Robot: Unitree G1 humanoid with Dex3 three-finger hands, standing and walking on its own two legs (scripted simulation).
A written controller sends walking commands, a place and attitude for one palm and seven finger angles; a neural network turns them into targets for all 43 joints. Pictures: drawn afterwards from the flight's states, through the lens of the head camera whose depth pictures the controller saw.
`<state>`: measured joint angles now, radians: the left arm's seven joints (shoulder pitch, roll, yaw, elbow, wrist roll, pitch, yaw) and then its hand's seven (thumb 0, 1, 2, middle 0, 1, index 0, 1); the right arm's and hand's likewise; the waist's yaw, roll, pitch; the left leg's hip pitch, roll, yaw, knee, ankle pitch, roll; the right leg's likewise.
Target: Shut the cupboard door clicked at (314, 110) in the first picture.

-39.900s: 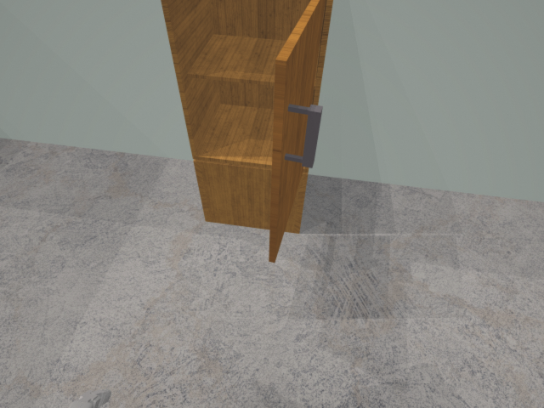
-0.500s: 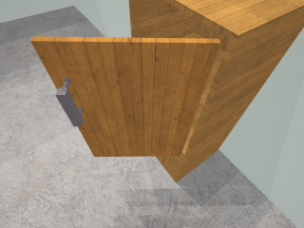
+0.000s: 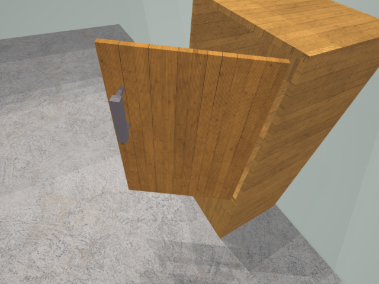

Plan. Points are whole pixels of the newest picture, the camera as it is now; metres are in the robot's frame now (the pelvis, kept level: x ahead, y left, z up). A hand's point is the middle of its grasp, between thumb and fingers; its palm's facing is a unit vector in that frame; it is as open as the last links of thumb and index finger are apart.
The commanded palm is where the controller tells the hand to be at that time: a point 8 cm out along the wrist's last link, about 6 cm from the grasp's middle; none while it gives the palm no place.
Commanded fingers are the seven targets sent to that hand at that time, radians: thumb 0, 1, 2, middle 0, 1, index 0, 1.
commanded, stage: come to a stop and stand still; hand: left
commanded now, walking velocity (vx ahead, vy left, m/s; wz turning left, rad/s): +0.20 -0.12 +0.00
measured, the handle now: (122, 115) +0.47 +0.22 +0.08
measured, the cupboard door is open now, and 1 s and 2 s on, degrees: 56 56 56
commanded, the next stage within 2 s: look again from close up in 0.84 s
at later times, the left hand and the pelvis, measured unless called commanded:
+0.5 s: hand out of the picture +0.03 +0.15 -0.17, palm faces -0.06 -0.97 -0.23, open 7.3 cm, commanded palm none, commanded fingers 0.00 0.90 0.90 -0.20 -0.30 -0.20 -0.30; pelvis -0.01 -0.03 +0.00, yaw -1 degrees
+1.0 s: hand out of the picture +0.01 +0.16 -0.16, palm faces +0.04 -0.98 -0.20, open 7.4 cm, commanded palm none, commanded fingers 0.00 0.90 0.90 -0.20 -0.30 -0.20 -0.30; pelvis -0.01 -0.02 +0.01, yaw -1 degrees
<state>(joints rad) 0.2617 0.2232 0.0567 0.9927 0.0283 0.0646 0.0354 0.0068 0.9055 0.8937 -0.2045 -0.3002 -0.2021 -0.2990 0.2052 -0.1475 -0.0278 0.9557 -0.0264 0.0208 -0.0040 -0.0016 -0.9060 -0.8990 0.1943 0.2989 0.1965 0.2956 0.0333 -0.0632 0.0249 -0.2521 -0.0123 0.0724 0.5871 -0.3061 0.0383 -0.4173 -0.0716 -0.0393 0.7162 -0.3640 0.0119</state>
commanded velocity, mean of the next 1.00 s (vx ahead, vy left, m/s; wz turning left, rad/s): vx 0.02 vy -0.03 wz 0.00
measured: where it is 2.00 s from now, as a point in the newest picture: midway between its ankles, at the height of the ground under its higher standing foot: outside the picture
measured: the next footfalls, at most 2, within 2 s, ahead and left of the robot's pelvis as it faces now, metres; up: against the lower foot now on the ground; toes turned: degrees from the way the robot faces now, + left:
right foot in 0.44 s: +0.01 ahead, -0.13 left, +0.00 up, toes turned -3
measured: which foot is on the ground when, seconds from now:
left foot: down 0.00-1.00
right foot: up 0.00-0.42, down 0.44-1.00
